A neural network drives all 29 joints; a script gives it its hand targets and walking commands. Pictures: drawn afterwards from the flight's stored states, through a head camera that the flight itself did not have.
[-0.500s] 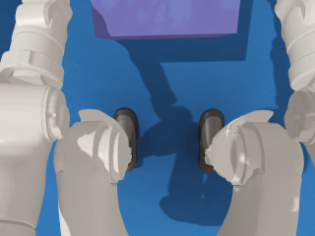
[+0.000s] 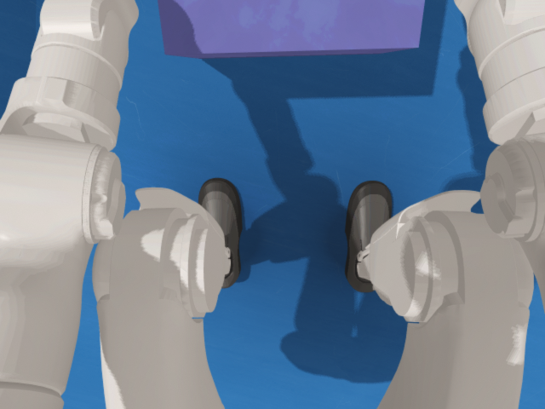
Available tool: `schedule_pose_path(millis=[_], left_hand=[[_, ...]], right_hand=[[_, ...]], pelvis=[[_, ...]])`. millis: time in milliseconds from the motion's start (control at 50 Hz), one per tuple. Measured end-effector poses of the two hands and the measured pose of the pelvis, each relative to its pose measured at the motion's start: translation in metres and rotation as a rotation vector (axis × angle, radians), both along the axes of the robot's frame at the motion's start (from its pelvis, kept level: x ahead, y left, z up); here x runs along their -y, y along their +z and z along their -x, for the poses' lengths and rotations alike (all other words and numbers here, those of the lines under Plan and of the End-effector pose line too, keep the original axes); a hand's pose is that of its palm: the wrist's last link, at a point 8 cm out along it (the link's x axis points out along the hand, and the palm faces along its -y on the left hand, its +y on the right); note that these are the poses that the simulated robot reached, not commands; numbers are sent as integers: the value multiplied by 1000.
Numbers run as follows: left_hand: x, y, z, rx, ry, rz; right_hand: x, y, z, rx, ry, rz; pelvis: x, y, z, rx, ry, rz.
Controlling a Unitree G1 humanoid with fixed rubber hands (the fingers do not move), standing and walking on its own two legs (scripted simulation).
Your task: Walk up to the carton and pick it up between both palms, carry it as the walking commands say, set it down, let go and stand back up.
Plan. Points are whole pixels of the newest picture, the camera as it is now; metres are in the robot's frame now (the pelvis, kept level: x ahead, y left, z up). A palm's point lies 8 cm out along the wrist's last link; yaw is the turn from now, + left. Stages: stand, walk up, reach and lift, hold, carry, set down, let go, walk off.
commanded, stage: reach and lift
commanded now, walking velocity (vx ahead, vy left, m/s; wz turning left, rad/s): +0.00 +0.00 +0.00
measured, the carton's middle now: out of the picture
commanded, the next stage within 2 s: none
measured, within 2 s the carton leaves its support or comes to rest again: leaves its support in 0.78 s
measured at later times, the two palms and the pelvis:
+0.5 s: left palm out of the picture +0.54 +0.19 -0.20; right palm out of the picture +0.56 -0.16 -0.20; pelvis +0.01 +0.00 -0.01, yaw +0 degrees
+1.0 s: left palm out of the picture +0.54 +0.18 -0.17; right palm out of the picture +0.56 -0.17 -0.15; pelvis -0.02 +0.00 +0.00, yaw +0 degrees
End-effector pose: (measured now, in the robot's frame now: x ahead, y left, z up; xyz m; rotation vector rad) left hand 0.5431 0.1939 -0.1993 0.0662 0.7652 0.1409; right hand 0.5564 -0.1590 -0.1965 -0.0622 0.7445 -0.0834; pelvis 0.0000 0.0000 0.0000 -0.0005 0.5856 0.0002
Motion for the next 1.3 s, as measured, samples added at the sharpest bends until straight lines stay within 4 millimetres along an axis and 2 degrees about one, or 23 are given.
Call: schedule_pose_path(millis=[580,740,900,1040,1220,1300], left_hand=[[3,1,2,-55,-4,47],[10,3,-1,-53,-28,28],[17,27,-7,16,1,33],[13,32,4,-13,-9,26],[11,60,-9,34,20,13],[11,61,-5,25,47,-4]], right_hand=[[4,3,2,-47,4,-15],[9,9,2,-31,-8,9],[14,33,-4,49,-53,-14],[9,44,-3,43,-47,-5],[0,68,-10,88,-100,36],[-2,73,-11,84,-103,39]], pelvis=[[-3,-12,-7,-14,7,2],[-4,-8,0,22,9,-1],[0,-3,10,46,4,-7],[4,0,18,50,0,-12],[4,9,18,56,-1,-13],[2,13,16,59,1,-7]])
